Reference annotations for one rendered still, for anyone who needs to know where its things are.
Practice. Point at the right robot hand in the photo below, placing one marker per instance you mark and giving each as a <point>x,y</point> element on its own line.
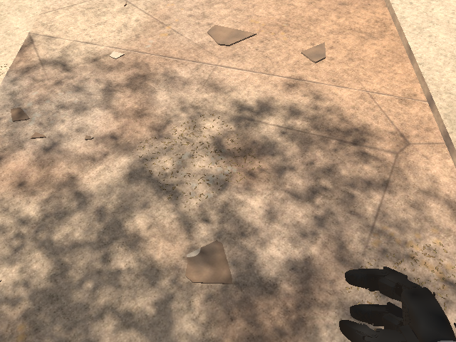
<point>421,318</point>

